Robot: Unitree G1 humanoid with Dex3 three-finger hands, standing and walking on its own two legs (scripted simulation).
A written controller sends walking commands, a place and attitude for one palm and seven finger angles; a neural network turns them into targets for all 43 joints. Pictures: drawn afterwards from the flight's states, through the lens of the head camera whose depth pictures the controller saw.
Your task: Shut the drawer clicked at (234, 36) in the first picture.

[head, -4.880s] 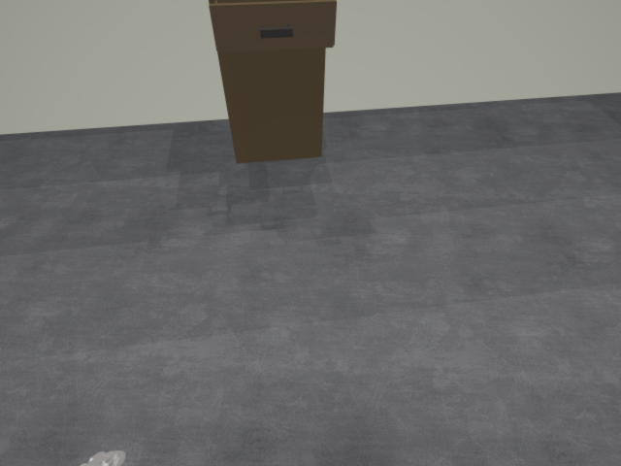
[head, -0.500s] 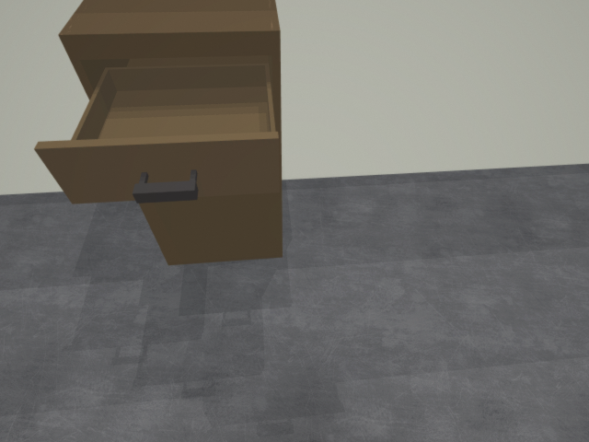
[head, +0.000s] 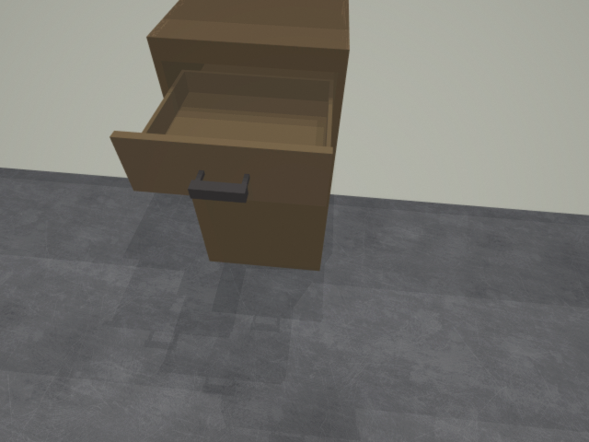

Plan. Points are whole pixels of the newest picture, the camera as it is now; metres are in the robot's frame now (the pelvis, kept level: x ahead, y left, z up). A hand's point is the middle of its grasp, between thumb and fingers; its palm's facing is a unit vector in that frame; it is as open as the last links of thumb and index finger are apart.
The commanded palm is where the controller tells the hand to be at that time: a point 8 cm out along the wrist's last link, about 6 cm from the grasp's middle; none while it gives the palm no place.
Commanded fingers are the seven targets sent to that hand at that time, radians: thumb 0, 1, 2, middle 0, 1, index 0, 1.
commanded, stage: take the last steps up to it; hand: left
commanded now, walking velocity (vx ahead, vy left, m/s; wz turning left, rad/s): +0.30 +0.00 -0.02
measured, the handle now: (221, 183) +0.54 +0.21 +0.00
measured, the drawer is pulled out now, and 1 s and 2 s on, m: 0.30 0.30 0.30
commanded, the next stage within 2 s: come to a stop and stand still in 0.60 s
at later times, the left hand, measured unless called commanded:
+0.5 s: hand (218, 355) +0.28 +0.17 -0.17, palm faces -0.07 -0.97 -0.23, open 7.4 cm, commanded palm none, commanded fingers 0.00 0.90 0.90 -0.20 -0.30 -0.20 -0.30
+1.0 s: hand (219, 376) +0.25 +0.17 -0.19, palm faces +0.03 -0.99 -0.17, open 7.3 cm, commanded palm none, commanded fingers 0.00 0.90 0.90 -0.20 -0.30 -0.20 -0.30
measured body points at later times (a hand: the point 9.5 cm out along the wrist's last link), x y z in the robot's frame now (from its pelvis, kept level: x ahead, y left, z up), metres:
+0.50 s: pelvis +0.15 -0.01 -0.02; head +0.18 -0.03 +0.42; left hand +0.28 +0.22 -0.15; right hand +0.03 -0.21 -0.18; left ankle +0.01 +0.12 -0.73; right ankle +0.24 -0.11 -0.75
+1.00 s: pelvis +0.25 -0.01 -0.01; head +0.26 +0.01 +0.44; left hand +0.25 +0.22 -0.17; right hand +0.32 -0.23 -0.15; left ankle +0.30 +0.11 -0.74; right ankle +0.23 -0.11 -0.74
